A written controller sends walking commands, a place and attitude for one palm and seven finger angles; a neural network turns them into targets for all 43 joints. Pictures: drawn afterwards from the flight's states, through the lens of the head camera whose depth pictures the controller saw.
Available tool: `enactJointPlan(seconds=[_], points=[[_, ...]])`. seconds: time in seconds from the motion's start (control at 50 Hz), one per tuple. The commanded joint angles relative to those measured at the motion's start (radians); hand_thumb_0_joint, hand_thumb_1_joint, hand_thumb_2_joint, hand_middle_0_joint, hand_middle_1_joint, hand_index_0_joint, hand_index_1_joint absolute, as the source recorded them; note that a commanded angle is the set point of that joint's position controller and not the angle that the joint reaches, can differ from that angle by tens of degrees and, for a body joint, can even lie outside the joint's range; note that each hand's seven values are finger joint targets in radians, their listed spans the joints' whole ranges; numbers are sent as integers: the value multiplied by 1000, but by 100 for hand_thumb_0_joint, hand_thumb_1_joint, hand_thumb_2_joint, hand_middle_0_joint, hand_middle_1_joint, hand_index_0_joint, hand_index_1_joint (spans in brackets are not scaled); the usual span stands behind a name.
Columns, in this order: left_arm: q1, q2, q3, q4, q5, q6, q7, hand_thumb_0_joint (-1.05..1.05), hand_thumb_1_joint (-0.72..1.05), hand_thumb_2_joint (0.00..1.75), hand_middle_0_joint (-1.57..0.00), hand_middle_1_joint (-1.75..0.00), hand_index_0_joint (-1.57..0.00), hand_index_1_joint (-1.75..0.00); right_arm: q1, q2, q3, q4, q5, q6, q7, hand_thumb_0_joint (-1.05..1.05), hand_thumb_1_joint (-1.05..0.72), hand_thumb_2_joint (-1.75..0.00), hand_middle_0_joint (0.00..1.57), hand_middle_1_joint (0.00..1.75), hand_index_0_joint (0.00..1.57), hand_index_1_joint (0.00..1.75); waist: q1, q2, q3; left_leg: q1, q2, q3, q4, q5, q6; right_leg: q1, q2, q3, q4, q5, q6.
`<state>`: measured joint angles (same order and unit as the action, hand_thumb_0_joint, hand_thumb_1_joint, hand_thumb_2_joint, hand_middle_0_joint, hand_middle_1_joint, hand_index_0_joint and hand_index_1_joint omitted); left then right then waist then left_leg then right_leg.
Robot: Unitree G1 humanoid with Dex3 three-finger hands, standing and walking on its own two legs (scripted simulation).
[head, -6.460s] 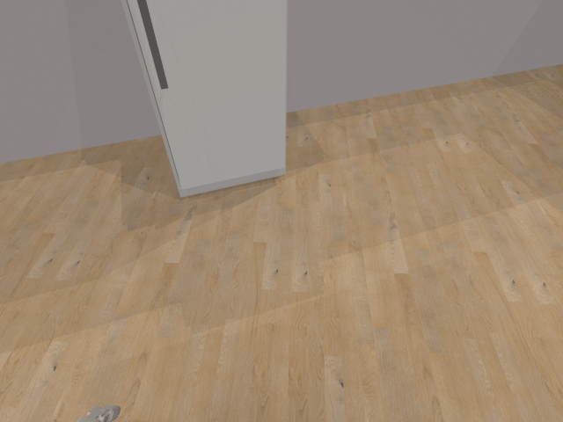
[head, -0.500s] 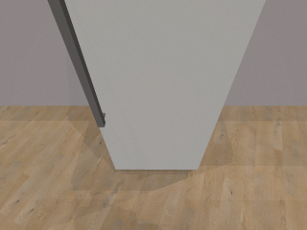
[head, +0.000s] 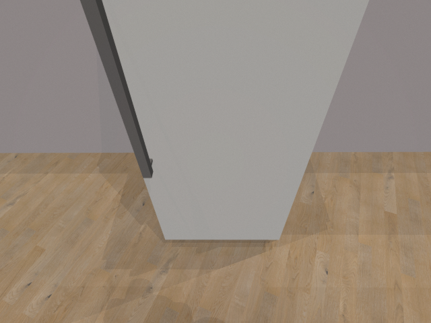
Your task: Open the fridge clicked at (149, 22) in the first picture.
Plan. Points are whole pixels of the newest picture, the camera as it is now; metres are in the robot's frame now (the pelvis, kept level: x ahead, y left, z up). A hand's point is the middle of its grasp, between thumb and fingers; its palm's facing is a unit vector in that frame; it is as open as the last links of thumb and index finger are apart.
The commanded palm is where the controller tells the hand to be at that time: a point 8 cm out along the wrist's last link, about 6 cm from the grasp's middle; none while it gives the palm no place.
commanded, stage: look again from close up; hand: left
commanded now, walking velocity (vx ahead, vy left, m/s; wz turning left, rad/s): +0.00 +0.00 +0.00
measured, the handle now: (128, 102) +0.55 +0.24 +0.12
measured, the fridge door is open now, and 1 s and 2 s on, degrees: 0 0 0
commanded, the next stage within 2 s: shuffle to correct the standing spot in 0.26 s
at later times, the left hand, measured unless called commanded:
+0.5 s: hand out of the picture +0.01 +0.16 -0.18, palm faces +0.05 -0.98 -0.20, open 7.3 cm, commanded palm none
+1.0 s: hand (133, 319) +0.16 +0.20 -0.17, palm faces +0.07 -0.97 -0.24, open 7.3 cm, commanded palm none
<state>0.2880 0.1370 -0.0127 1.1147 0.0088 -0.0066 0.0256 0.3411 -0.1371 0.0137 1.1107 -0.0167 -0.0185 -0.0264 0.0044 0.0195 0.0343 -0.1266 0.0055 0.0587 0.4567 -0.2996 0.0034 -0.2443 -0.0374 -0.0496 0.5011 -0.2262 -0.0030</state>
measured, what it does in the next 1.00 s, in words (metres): steps on the spot: right foot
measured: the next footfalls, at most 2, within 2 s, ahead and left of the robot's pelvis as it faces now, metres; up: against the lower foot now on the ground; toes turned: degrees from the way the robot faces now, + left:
right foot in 0.94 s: +0.16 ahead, -0.07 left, +0.00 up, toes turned -3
left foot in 1.20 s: +0.13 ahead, +0.16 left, +0.00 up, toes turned +6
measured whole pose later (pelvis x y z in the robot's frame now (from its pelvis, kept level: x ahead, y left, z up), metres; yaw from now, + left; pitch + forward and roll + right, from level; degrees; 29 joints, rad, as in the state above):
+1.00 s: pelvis +0.09 +0.01 -0.02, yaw +3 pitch -2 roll +1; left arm 0.16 0.15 0.03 1.00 0.01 -0.05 0.03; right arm 0.44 -0.11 0.00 1.14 0.00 -0.01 -0.04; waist -0.02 0.04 0.10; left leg -0.19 -0.02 0.03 0.82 -0.54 0.01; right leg -0.32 -0.03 -0.14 0.65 -0.28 -0.07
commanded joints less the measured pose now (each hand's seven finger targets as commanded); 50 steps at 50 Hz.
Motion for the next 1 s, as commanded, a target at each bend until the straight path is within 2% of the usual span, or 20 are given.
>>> enactJointPlan(seconds=[0.0,0.34,0.42,0.46,0.54,0.58,0.6,0.62,0.64,0.66,0.68,0.72,0.82,0.86,0.88,0.9,0.92,0.94,0.96,0.98], points=[[35,113,24,-31,2,-19,6,0,90,90,-20,-30,-20,-30,51,-93,-14,-25,3,-19,-7,0,-90,-90,20,30,20,30,-1,-21,65,-131,88,-91,-124,55,31,39,-71,93,-90,19,-39],[23,132,32,-32,4,-24,7,0,90,90,-20,-30,-20,-30,23,-107,-22,-12,4,-20,-11,0,-90,-90,20,30,20,30,-2,-19,38,-92,92,-77,-100,129,24,54,-80,99,-88,129,-45],[54,131,39,-36,12,-15,4,0,90,90,-20,-30,-20,-30,44,-81,-17,-13,-4,-2,-1,0,-90,-90,20,30,20,30,9,-59,68,-141,51,-39,-42,-73,23,32,-102,159,-137,-185,-71],[72,158,52,-43,13,-11,3,0,90,90,-20,-30,-20,-30,43,-74,-18,-23,-8,4,5,0,-90,-90,20,30,20,30,17,-103,100,-198,20,-11,29,-120,19,17,-142,228,-193,-328,-99],[91,183,78,-67,17,-12,7,0,90,90,-20,-30,-20,-30,52,-64,-24,-42,-9,2,11,0,-90,-90,20,30,20,30,17,-175,106,-215,20,11,148,-108,19,-20,-228,316,-270,-395,-153],[59,168,83,-86,18,-12,5,0,90,90,-20,-30,-20,-30,95,-56,-22,-32,-8,-7,13,0,-90,-90,20,30,20,30,-8,-139,99,-120,26,7,47,-72,24,-85,-195,240,-203,-330,-138],[37,150,80,-95,16,-10,2,0,90,90,-20,-30,-20,-30,132,-62,-22,-21,-9,-13,13,0,-90,-90,20,30,20,30,-23,-67,98,-60,33,-9,-25,-44,27,-122,-144,166,-117,-277,-117],[14,122,73,-111,18,-7,-2,0,90,90,-20,-30,-20,-30,177,-86,-27,-7,-10,-17,10,0,-90,-90,20,30,20,30,-37,62,86,-29,88,-85,-78,10,51,-140,-60,65,12,-233,-82],[-17,83,65,-130,18,-8,-5,0,90,90,-20,-30,-20,-30,214,-131,-35,1,-12,-23,4,0,-90,-90,20,30,20,30,-50,222,87,3,191,-215,-147,101,105,-200,15,-46,190,-212,-47],[-61,65,58,-150,23,-12,-4,0,90,90,-20,-30,-20,-30,245,-143,-37,7,-14,-26,-6,0,-90,-90,20,30,20,30,-65,290,113,77,264,-310,-183,313,168,-326,41,-75,325,-309,-35],[-83,71,55,-160,23,-16,-3,0,90,90,-20,-30,-20,-30,257,-129,-32,7,-16,-29,-12,0,-90,-90,20,30,20,30,-70,242,114,141,290,-337,-158,504,222,-404,22,-39,428,-364,-42],[-115,61,57,-161,17,-27,-11,0,90,90,-20,-30,-20,-30,239,-113,-27,-6,-17,-38,-15,0,-90,-90,20,30,20,30,-60,123,101,179,294,-291,-97,724,252,-422,-17,-23,463,-362,-54],[-97,27,55,-162,12,-23,-27,0,90,90,-20,-30,-20,-30,176,-129,-29,-20,-14,-40,-18,0,-90,-90,20,30,20,30,-10,96,63,55,201,-145,-88,681,187,-180,17,-87,247,-204,-54],[9,39,61,-124,10,-27,-20,0,90,90,-20,-30,-20,-30,155,-131,-30,-18,2,-40,-25,0,-90,-90,20,30,20,30,47,59,3,21,170,-94,26,792,132,17,34,-84,62,12,-45],[83,73,67,-98,8,-35,-11,0,90,90,-20,-30,-20,-30,158,-123,-29,-21,12,-43,-25,0,-90,-90,20,30,20,30,72,6,-41,-53,146,-80,109,744,94,178,-5,-31,4,166,-53],[160,139,80,-74,9,-45,4,0,90,90,-20,-30,-20,-30,158,-97,-29,-31,22,-45,-23,0,-90,-90,20,30,20,30,97,-129,-103,-216,83,-55,259,483,49,367,-168,164,28,517,-118],[199,201,88,-59,3,-50,12,0,90,90,-20,-30,-20,-30,147,-71,-30,-51,26,-37,-24,0,-90,-90,20,30,20,30,86,-223,-163,-292,-11,-10,452,-180,5,415,-402,352,-25,960,-249],[179,216,81,-67,1,-43,14,0,90,90,-20,-30,-20,-30,136,-67,-40,-57,24,-22,-31,0,-90,-90,20,30,20,30,67,-179,-144,-274,2,-77,547,-357,-1,314,-442,334,-39,1036,-324],[100,192,77,-88,7,-38,19,0,90,90,-20,-30,-20,-30,98,-51,-45,-57,21,-8,-30,0,-90,-90,20,30,20,30,46,-158,-39,-277,12,-88,563,-341,-3,173,-386,272,-57,956,-312],[38,168,71,-101,12,-32,22,0,90,90,-20,-30,-20,-30,89,-26,-43,-49,17,9,-23,0,-90,-90,20,30,20,30,28,-214,15,-275,38,-79,566,-325,-7,69,-362,242,-78,840,-293]])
